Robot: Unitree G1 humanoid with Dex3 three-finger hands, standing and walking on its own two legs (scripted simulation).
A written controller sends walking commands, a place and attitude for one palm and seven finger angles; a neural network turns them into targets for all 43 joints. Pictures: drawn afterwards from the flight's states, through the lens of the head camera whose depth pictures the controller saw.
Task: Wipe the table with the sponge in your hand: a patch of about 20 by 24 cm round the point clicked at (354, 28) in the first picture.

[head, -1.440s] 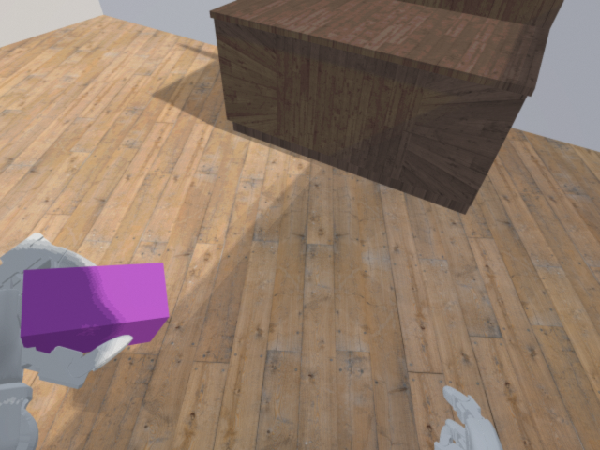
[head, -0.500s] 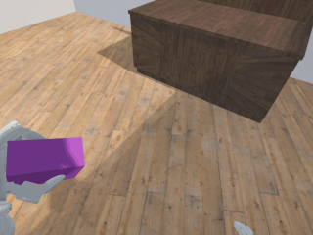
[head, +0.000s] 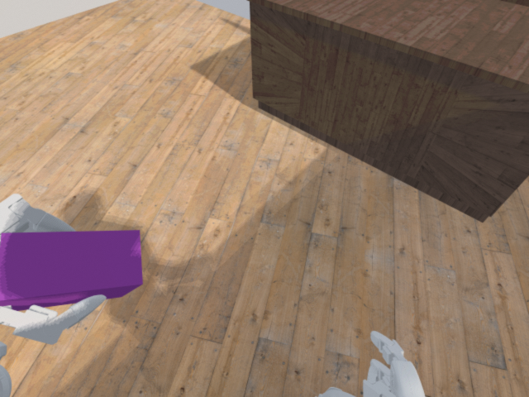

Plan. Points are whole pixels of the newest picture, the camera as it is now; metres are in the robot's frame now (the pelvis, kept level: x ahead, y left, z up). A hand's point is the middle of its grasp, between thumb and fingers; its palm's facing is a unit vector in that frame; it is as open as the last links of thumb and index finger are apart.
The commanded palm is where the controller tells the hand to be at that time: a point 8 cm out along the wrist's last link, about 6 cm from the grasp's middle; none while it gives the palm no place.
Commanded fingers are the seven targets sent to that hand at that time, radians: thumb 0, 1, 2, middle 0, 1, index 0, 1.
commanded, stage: walk to a spot facing it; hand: left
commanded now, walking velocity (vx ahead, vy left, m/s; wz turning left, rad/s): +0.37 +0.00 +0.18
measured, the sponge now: (92, 269) +0.22 +0.21 +0.16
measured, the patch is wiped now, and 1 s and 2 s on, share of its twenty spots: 0.00 0.00 0.00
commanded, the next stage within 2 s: none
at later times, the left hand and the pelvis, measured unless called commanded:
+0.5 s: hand (112, 175) +0.34 +0.22 +0.18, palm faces +0.50 -0.74 -0.46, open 9.9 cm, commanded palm +0.28 +0.25 +0.18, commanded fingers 0.00 0.10 1.30 -1.20 -1.60 -1.20 -1.60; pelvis +0.16 -0.04 +0.00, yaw +6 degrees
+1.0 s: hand (161, 115) +0.49 +0.20 +0.16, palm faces +0.57 -0.67 -0.48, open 9.9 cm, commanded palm +0.43 +0.23 +0.18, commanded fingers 0.00 0.10 1.30 -1.20 -1.60 -1.20 -1.60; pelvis +0.32 -0.08 -0.02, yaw +10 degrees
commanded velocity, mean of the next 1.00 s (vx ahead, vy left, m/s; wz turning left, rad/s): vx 0.38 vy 0.00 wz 0.16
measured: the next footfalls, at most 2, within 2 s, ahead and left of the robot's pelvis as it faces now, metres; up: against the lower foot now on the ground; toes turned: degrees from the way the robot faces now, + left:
right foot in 0.06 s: +0.14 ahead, -0.12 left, +0.00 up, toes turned -10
left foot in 0.56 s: +0.27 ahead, +0.10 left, +0.00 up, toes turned +18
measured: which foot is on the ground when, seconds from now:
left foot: down 0.00-0.06, up 0.08-0.54, down 0.56-0.96, up 0.98-1.00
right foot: up 0.00-0.04, down 0.06-0.56, up 0.58-0.94, down 0.96-1.00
